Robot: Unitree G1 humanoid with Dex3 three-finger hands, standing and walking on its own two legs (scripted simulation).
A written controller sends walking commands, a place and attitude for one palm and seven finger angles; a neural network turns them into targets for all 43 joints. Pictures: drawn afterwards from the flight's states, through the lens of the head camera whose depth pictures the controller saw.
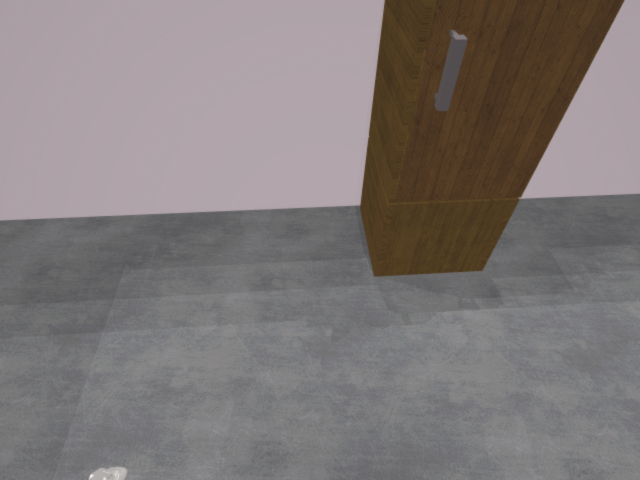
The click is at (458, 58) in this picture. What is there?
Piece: cupboard door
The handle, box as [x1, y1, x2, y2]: [434, 30, 467, 110]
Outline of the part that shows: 454,30 450,30 449,33 451,40 438,92 434,95 436,100 434,105 437,110 447,110 467,40 464,35 458,35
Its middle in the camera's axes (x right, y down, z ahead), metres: +0.29 -0.39 +0.89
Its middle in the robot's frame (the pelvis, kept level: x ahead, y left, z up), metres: +0.95 -0.24 +0.08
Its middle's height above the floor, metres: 0.85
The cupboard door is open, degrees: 0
